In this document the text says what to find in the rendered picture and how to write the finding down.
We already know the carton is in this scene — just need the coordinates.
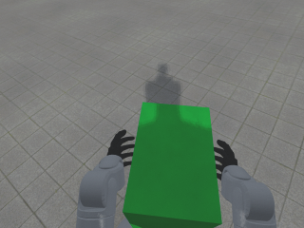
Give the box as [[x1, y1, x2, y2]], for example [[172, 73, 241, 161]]
[[123, 102, 222, 228]]

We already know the left robot thigh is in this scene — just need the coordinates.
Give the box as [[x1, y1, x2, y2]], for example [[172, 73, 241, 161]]
[[117, 218, 133, 228]]

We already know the left robot forearm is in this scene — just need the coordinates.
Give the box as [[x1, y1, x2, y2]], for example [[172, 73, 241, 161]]
[[76, 155, 125, 228]]

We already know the right robot forearm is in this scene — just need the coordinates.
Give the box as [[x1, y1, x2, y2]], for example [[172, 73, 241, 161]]
[[221, 164, 277, 228]]

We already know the robot right hand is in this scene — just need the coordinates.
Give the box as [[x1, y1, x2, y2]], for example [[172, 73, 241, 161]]
[[214, 140, 238, 180]]

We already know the robot left hand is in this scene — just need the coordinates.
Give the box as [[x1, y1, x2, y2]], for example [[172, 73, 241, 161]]
[[107, 129, 135, 167]]

